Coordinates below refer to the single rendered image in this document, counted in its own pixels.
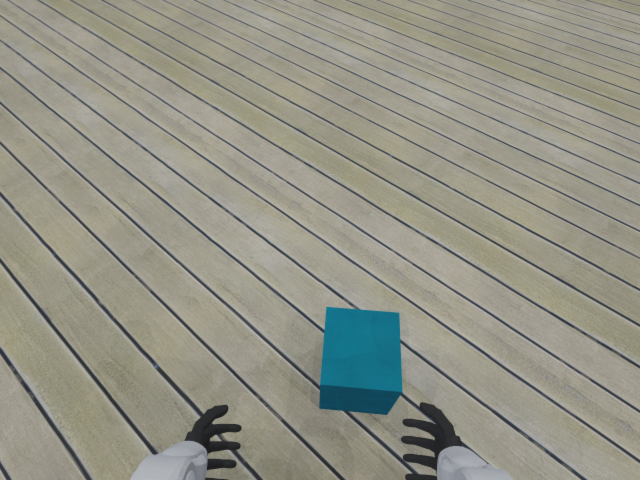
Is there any right robot forearm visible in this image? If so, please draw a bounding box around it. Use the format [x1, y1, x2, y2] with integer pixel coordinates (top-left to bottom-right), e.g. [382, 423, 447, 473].
[437, 446, 513, 480]

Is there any right robot hand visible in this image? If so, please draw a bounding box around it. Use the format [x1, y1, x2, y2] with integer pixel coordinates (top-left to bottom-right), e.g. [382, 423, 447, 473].
[401, 402, 462, 480]

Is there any left robot forearm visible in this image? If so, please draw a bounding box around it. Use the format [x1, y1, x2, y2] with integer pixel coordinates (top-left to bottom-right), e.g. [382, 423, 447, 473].
[130, 441, 208, 480]

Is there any left robot hand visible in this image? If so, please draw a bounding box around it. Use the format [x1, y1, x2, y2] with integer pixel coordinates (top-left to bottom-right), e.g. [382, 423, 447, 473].
[185, 405, 242, 480]

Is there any carton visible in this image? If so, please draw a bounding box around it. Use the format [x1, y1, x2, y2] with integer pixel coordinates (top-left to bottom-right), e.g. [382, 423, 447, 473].
[319, 307, 402, 415]

